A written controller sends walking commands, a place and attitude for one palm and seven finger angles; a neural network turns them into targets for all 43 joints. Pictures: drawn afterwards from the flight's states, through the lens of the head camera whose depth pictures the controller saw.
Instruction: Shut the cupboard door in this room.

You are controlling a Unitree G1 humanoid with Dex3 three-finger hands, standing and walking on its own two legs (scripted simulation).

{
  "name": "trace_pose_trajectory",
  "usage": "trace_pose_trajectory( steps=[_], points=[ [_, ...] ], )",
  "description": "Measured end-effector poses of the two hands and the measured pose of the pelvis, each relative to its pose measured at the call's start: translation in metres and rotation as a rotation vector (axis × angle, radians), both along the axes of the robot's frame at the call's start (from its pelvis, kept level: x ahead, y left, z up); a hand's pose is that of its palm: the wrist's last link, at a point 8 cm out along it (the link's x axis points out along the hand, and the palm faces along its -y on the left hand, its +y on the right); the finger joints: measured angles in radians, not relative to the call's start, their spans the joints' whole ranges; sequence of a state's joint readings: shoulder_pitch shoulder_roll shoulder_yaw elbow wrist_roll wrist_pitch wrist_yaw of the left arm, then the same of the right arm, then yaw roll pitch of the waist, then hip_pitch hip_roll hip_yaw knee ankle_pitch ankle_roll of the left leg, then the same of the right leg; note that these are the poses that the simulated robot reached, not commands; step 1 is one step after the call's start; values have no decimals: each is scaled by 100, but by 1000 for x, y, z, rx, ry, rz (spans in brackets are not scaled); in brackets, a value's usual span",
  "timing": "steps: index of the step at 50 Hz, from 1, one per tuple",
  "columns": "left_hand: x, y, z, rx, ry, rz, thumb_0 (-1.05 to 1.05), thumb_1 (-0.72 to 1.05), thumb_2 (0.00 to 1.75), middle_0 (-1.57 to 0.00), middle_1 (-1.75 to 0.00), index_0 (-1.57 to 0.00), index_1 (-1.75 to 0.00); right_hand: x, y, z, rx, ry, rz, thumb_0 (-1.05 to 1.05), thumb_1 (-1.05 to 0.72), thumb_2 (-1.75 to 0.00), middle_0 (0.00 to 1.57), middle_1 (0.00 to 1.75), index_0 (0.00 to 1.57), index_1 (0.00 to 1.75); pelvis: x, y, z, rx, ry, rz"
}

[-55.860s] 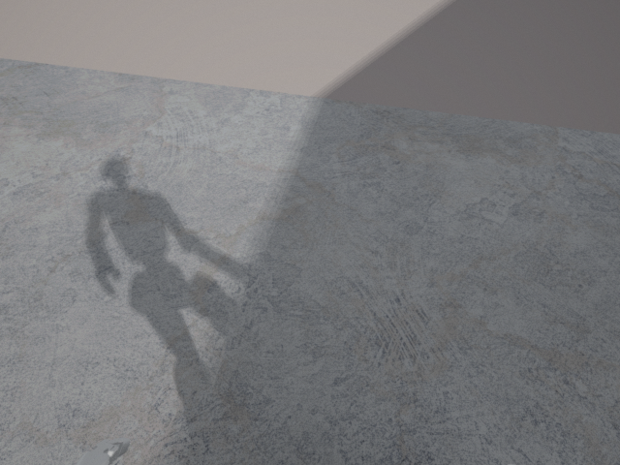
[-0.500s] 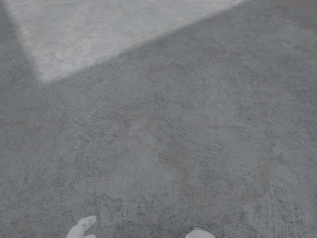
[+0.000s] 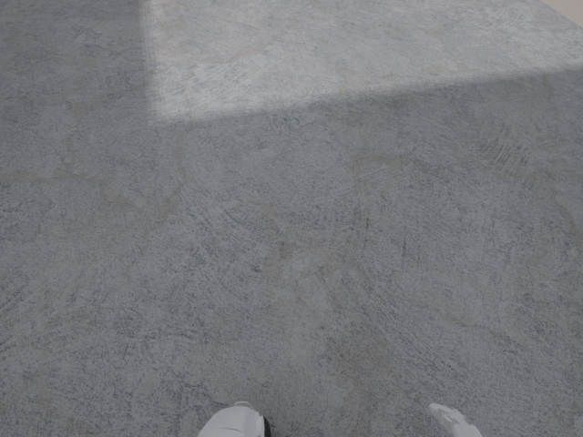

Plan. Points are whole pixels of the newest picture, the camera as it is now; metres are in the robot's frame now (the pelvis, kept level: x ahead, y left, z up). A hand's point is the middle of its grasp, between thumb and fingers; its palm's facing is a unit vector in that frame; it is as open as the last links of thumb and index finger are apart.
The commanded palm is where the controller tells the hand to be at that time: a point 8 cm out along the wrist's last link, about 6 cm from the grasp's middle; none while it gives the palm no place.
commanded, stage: turn to face it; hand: left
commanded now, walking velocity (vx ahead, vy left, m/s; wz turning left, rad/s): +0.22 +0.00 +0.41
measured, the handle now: out of the picture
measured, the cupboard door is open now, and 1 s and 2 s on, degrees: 51 51 51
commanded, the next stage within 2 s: none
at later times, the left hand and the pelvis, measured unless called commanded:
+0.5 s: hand (204, 358) +0.25 +0.16 -0.15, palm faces -0.12 -0.98 -0.18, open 7.4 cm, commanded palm none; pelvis +0.16 -0.01 +0.02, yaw -8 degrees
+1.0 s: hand (193, 289) +0.37 +0.20 -0.15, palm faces -0.31 -0.93 -0.21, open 7.4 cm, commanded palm none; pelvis +0.22 +0.03 +0.02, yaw -24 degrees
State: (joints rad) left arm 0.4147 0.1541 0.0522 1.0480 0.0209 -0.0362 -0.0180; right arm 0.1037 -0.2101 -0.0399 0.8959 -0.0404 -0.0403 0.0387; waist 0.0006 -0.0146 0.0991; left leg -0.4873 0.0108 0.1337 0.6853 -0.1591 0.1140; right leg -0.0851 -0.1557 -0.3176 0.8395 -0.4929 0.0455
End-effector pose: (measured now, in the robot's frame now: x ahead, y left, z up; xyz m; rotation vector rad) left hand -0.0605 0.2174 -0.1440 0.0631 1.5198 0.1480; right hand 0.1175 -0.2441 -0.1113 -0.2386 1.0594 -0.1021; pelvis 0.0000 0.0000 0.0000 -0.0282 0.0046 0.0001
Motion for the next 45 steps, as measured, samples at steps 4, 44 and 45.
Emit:
trace_pose_trajectory(
  steps=[4,44,45],
  points=[
    [71,27,4,46,-109,4,1,90,90,-21,-29,-20,-30,25,10,6,-25,15,16,0,-91,-90,20,30,19,30,26,9,7,7,-7,29],
    [383,16,21,45,-230,-341,1,90,90,-21,-30,-20,-30,126,-16,20,-32,31,-374,0,-91,-90,20,30,19,30,212,9,20,17,13,-322],
    [392,21,17,43,-236,-347,1,90,90,-21,-30,-20,-30,129,-13,20,-44,14,-378,0,-91,-90,20,30,19,30,216,14,17,12,15,-333]
  ],
)
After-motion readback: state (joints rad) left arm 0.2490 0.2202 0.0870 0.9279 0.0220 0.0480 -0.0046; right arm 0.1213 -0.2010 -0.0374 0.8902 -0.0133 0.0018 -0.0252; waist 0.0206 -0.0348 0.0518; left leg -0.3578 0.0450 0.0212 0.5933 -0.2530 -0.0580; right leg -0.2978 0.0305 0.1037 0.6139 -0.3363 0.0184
